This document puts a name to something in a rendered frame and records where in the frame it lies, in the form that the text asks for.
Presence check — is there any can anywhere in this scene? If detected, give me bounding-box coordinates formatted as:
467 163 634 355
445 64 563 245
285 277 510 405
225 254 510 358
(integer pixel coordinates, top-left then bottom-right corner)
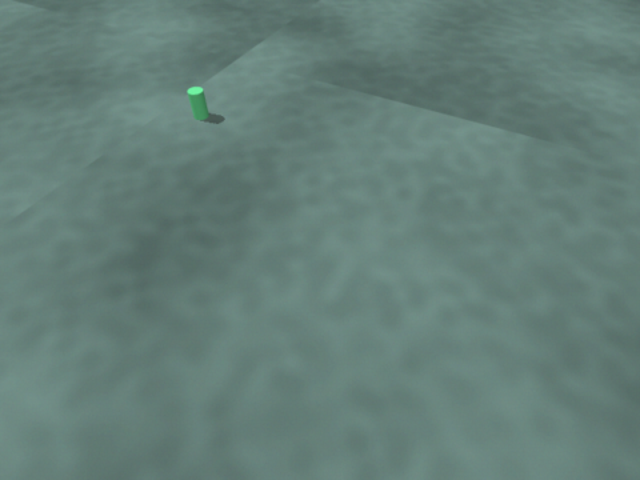
187 87 209 120

